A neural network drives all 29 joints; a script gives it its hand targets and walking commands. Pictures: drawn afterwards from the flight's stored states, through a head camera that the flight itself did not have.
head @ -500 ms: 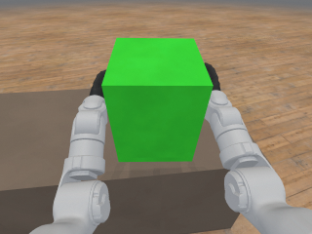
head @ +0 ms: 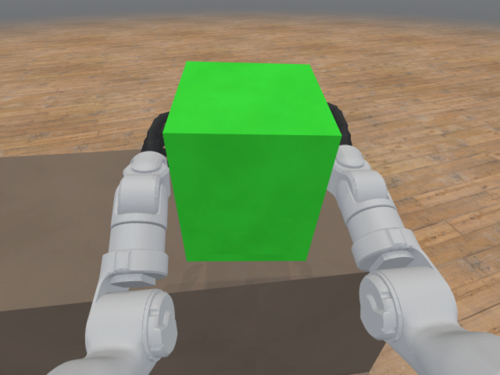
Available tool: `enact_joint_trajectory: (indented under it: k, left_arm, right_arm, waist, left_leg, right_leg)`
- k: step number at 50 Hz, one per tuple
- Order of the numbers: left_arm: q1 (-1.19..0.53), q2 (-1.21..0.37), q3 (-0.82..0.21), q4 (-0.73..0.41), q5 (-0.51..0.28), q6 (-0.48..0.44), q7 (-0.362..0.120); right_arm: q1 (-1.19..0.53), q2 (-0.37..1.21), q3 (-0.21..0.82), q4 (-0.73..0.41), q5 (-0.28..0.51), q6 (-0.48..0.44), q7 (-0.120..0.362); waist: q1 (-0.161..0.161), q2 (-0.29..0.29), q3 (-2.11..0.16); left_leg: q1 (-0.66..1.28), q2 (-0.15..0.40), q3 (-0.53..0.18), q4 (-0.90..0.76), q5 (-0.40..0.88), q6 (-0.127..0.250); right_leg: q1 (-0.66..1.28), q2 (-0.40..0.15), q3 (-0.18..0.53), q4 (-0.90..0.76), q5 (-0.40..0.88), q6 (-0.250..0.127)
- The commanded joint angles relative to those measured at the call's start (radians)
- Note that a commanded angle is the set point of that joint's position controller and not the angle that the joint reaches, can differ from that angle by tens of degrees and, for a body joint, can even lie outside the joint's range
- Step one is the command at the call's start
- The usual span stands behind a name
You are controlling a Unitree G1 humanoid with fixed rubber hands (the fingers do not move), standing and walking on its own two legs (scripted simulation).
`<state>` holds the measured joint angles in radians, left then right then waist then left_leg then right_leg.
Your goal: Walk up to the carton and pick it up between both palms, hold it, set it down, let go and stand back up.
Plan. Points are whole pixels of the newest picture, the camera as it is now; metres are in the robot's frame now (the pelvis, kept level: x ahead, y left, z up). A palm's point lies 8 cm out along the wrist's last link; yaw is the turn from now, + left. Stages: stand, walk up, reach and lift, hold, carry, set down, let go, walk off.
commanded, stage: hold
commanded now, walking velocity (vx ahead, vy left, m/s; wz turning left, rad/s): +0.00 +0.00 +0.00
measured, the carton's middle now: (247, 163) +0.38 +0.01 +0.21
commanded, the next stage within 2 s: none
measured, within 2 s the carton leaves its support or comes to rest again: neither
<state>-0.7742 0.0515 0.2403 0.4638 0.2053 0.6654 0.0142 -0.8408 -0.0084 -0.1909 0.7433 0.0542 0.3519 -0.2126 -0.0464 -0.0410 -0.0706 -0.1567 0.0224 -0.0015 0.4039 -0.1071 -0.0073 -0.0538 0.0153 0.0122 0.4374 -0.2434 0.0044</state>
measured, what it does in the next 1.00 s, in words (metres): stands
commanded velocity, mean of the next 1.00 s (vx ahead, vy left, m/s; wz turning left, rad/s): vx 0.00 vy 0.00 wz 0.00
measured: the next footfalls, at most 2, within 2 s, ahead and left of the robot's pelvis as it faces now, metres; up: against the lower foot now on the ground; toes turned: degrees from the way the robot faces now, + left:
none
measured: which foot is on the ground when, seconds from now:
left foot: down 0.00-1.00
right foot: down 0.00-1.00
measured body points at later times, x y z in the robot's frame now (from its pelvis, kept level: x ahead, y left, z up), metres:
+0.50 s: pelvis +0.00 +0.00 +0.00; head -0.08 +0.02 +0.44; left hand +0.38 +0.16 +0.23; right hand +0.39 -0.14 +0.23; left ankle +0.08 +0.13 -0.74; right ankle +0.01 -0.12 -0.74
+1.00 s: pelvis +0.00 +0.00 +0.00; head -0.08 +0.02 +0.44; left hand +0.38 +0.15 +0.22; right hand +0.39 -0.14 +0.22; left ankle +0.08 +0.13 -0.74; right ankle +0.01 -0.12 -0.74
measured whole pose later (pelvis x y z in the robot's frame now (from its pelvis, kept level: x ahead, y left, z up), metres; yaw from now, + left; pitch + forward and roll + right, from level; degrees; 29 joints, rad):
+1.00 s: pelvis +0.00 +0.00 +0.00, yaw +0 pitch -9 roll +0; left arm -0.77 0.05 0.25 0.39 0.23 0.72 0.00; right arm -0.84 -0.01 -0.17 0.71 0.08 0.39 -0.22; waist -0.05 -0.04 -0.03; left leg -0.14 0.02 0.00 0.40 -0.10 -0.01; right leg -0.04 0.02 0.01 0.43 -0.24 0.00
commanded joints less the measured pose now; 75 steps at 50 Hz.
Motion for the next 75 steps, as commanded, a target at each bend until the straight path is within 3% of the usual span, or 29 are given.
enact_joint_trajectory:
  k: [1, 3, 6, 9, 14, 15, 16, 22, 25, 27, 30, 31, 36, 37, 38, 39, 40, 45, 48, 53, 57, 59, 61, 63, 68, 71, 72, 74, 75]
  left_arm:
    - [-0.733, -0.636, -0.266, -0.156, -0.013, -0.028, -0.145]
    - [-0.784, -0.638, -0.269, -0.155, -0.023, -0.035, -0.152]
    - [-0.838, -0.681, -0.330, -0.191, -0.092, -0.057, -0.140]
    - [-0.921, -0.721, -0.419, -0.328, -0.159, -0.092, -0.109]
    - [-0.861, -0.750, -0.490, -0.435, -0.180, -0.093, -0.072]
    - [-0.804, -0.742, -0.474, -0.396, -0.173, -0.082, -0.077]
    - [-0.774, -0.709, -0.436, -0.379, -0.143, -0.071, -0.084]
    - [-0.689, -0.611, -0.279, -0.209, -0.010, -0.002, -0.160]
    - [-0.728, -0.603, -0.257, -0.169, -0.015, -0.008, -0.174]
    - [-0.776, -0.629, -0.291, -0.252, -0.041, -0.031, -0.166]
    - [-0.834, -0.689, -0.388, -0.250, -0.116, -0.052, -0.149]
    - [-0.818, -0.695, -0.421, -0.312, -0.138, -0.063, -0.137]
    - [-0.797, -0.708, -0.442, -0.353, -0.141, -0.070, -0.110]
    - [-0.816, -0.730, -0.493, -0.393, -0.173, -0.077, -0.104]
    - [-0.803, -0.702, -0.453, -0.366, -0.143, -0.065, -0.104]
    - [-0.765, -0.718, -0.466, -0.380, -0.147, -0.063, -0.103]
    - [-0.752, -0.682, -0.419, -0.387, -0.106, -0.057, -0.108]
    - [-0.654, -0.646, -0.309, -0.210, -0.023, -0.012, -0.152]
    - [-0.714, -0.641, -0.321, -0.228, -0.041, -0.012, -0.160]
    - [-0.776, -0.656, -0.356, -0.267, -0.065, -0.033, -0.145]
    - [-0.793, -0.683, -0.401, -0.303, -0.113, -0.054, -0.126]
    - [-0.826, -0.704, -0.436, -0.345, -0.135, -0.065, -0.113]
    - [-0.789, -0.696, -0.429, -0.392, -0.126, -0.066, -0.108]
    - [-0.716, -0.697, -0.411, -0.346, -0.105, -0.048, -0.117]
    - [-0.736, -0.666, -0.386, -0.308, -0.069, -0.033, -0.138]
    - [-0.720, -0.637, -0.315, -0.271, -0.042, -0.028, -0.143]
    - [-0.743, -0.667, -0.348, -0.271, -0.053, -0.027, -0.144]
    - [-0.734, -0.662, -0.372, -0.288, -0.068, -0.031, -0.145]
    - [-0.745, -0.653, -0.341, -0.244, -0.048, -0.029, -0.145]
  right_arm:
    - [-0.840, 0.550, 0.350, -0.185, 0.182, -0.025, 0.120]
    - [-0.870, 0.556, 0.338, -0.178, 0.176, -0.027, 0.128]
    - [-0.972, 0.591, 0.374, -0.297, 0.199, -0.056, 0.132]
    - [-0.997, 0.645, 0.421, -0.379, 0.220, -0.077, 0.127]
    - [-0.936, 0.646, 0.504, -0.477, 0.263, -0.080, 0.115]
    - [-0.885, 0.635, 0.495, -0.437, 0.252, -0.066, 0.107]
    - [-0.854, 0.620, 0.497, -0.414, 0.262, -0.052, 0.101]
    - [-0.761, 0.526, 0.375, -0.187, 0.201, 0.006, 0.109]
    - [-0.841, 0.540, 0.348, -0.210, 0.189, -0.004, 0.118]
    - [-0.865, 0.574, 0.374, -0.260, 0.189, -0.023, 0.122]
    - [-0.960, 0.590, 0.378, -0.342, 0.196, -0.061, 0.125]
    - [-0.955, 0.612, 0.428, -0.417, 0.219, -0.074, 0.121]
    - [-0.900, 0.614, 0.454, -0.402, 0.227, -0.067, 0.114]
    - [-0.923, 0.621, 0.481, -0.466, 0.240, -0.077, 0.110]
    - [-0.895, 0.607, 0.460, -0.427, 0.230, -0.067, 0.108]
    - [-0.888, 0.614, 0.485, -0.453, 0.246, -0.065, 0.103]
    - [-0.791, 0.596, 0.473, -0.362, 0.247, -0.041, 0.101]
    - [-0.825, 0.550, 0.409, -0.276, 0.210, -0.023, 0.105]
    - [-0.827, 0.540, 0.394, -0.250, 0.205, -0.017, 0.108]
    - [-0.904, 0.575, 0.404, -0.323, 0.215, -0.040, 0.122]
    - [-0.890, 0.572, 0.410, -0.338, 0.204, -0.054, 0.123]
    - [-0.933, 0.619, 0.447, -0.413, 0.220, -0.067, 0.123]
    - [-0.838, 0.617, 0.468, -0.377, 0.234, -0.054, 0.117]
    - [-0.825, 0.601, 0.480, -0.389, 0.240, -0.048, 0.109]
    - [-0.792, 0.566, 0.424, -0.299, 0.225, -0.028, 0.102]
    - [-0.800, 0.555, 0.402, -0.251, 0.204, -0.020, 0.116]
    - [-0.827, 0.548, 0.388, -0.261, 0.205, -0.031, 0.119]
    - [-0.841, 0.558, 0.407, -0.302, 0.209, -0.037, 0.114]
    - [-0.840, 0.547, 0.391, -0.259, 0.196, -0.031, 0.119]
  waist:
    - [-0.008, 0.020, -0.202]
    - [-0.015, 0.019, -0.209]
    - [-0.005, 0.025, -0.339]
    - [-0.025, 0.046, -0.511]
    - [-0.007, 0.070, -0.608]
    - [-0.019, 0.053, -0.588]
    - [0.000, 0.041, -0.522]
    - [-0.018, 0.026, -0.185]
    - [-0.014, 0.011, -0.214]
    - [-0.011, 0.014, -0.313]
    - [-0.043, 0.044, -0.406]
    - [-0.020, 0.044, -0.528]
    - [-0.027, 0.053, -0.489]
    - [-0.036, 0.061, -0.564]
    - [-0.028, 0.062, -0.520]
    - [-0.022, 0.050, -0.508]
    - [-0.026, 0.053, -0.456]
    - [-0.004, 0.010, -0.254]
    - [-0.031, 0.020, -0.271]
    - [-0.007, 0.064, -0.370]
    - [-0.037, 0.053, -0.436]
    - [-0.016, 0.053, -0.495]
    - [-0.020, 0.063, -0.482]
    - [-0.015, 0.039, -0.457]
    - [-0.036, 0.056, -0.327]
    - [-0.013, 0.033, -0.305]
    - [-0.030, 0.055, -0.317]
    - [-0.027, 0.047, -0.350]
    - [-0.016, 0.056, -0.296]
  left_leg:
    - [0.228, -0.046, 0.014, -0.133, -0.038, 0.039]
    - [0.213, -0.044, 0.021, -0.141, -0.079, 0.040]
    - [0.225, -0.041, 0.011, -0.131, -0.060, 0.034]
    - [0.294, -0.041, -0.006, -0.086, 0.045, 0.017]
    - [0.379, -0.039, -0.025, -0.029, 0.239, -0.009]
    - [0.388, -0.046, -0.023, -0.025, 0.265, -0.008]
    - [0.367, -0.047, -0.016, -0.042, 0.237, 0.003]
    - [0.237, -0.050, 0.008, -0.125, 0.001, 0.037]
    - [0.201, -0.051, 0.018, -0.146, -0.084, 0.053]
    - [0.234, -0.045, 0.014, -0.131, -0.016, 0.041]
    - [0.254, -0.040, 0.003, -0.119, -0.032, 0.025]
    - [0.294, -0.041, 0.008, -0.085, 0.057, 0.017]
    - [0.326, -0.044, -0.012, -0.073, 0.120, 0.005]
    - [0.352, -0.046, -0.016, -0.051, 0.157, -0.001]
    - [0.346, -0.044, -0.015, -0.063, 0.126, 0.003]
    - [0.359, -0.044, -0.015, -0.049, 0.204, 0.001]
    - [0.357, -0.048, -0.013, -0.047, 0.211, 0.002]
    - [0.257, -0.048, 0.004, -0.127, 0.013, 0.037]
    - [0.243, -0.045, 0.007, -0.126, -0.011, 0.031]
    - [0.244, -0.043, 0.003, -0.116, -0.023, 0.024]
    - [0.300, -0.039, -0.008, -0.097, 0.035, 0.006]
    - [0.301, -0.040, -0.005, -0.087, 0.048, 0.012]
    - [0.326, -0.046, -0.011, -0.068, 0.140, 0.007]
    - [0.343, -0.046, -0.010, -0.067, 0.173, 0.011]
    - [0.278, -0.048, -0.008, -0.101, 0.050, 0.012]
    - [0.266, -0.045, 0.002, -0.119, -0.001, 0.027]
    - [0.280, -0.041, -0.002, -0.123, -0.007, 0.021]
    - [0.271, -0.037, 0.000, -0.119, 0.026, 0.019]
    - [0.255, -0.043, 0.006, -0.130, -0.035, 0.023]
  right_leg:
    - [-0.088, 0.023, -0.049, -0.223, -0.018, 0.064]
    - [-0.109, 0.024, -0.052, -0.220, -0.052, 0.058]
    - [-0.097, 0.021, -0.048, -0.213, -0.025, 0.058]
    - [-0.075, 0.034, -0.049, -0.189, 0.094, 0.065]
    - [-0.055, 0.046, -0.058, -0.157, 0.265, 0.072]
    - [-0.039, 0.042, -0.055, -0.169, 0.292, 0.074]
    - [-0.043, 0.036, -0.048, -0.178, 0.275, 0.078]
    - [-0.079, 0.014, -0.045, -0.216, 0.053, 0.067]
    - [-0.089, 0.014, -0.043, -0.229, -0.044, 0.066]
    - [-0.051, 0.023, -0.054, -0.200, 0.039, 0.065]
    - [-0.090, 0.026, -0.058, -0.203, 0.029, 0.061]
    - [-0.044, 0.032, -0.048, -0.193, 0.109, 0.060]
    - [-0.058, 0.034, -0.057, -0.184, 0.174, 0.070]
    - [-0.046, 0.037, -0.060, -0.181, 0.216, 0.072]
    - [-0.067, 0.031, -0.053, -0.185, 0.177, 0.070]
    - [-0.048, 0.034, -0.052, -0.177, 0.264, 0.075]
    - [-0.033, 0.038, -0.054, -0.179, 0.254, 0.074]
    - [-0.065, 0.019, -0.047, -0.225, 0.066, 0.068]
    - [-0.058, 0.021, -0.054, -0.216, 0.041, 0.066]
    - [-0.066, 0.024, -0.049, -0.204, 0.027, 0.054]
    - [-0.084, 0.030, -0.059, -0.198, 0.082, 0.060]
    - [-0.073, 0.030, -0.058, -0.191, 0.110, 0.061]
    - [-0.050, 0.028, -0.052, -0.180, 0.205, 0.072]
    - [-0.042, 0.033, -0.054, -0.190, 0.235, 0.074]
    - [-0.065, 0.022, -0.049, -0.202, 0.115, 0.062]
    - [-0.076, 0.020, -0.054, -0.208, 0.059, 0.064]
    - [-0.091, 0.023, -0.056, -0.213, 0.040, 0.058]
    - [-0.060, 0.026, -0.061, -0.203, 0.084, 0.055]
    - [-0.089, 0.020, -0.056, -0.215, 0.014, 0.054]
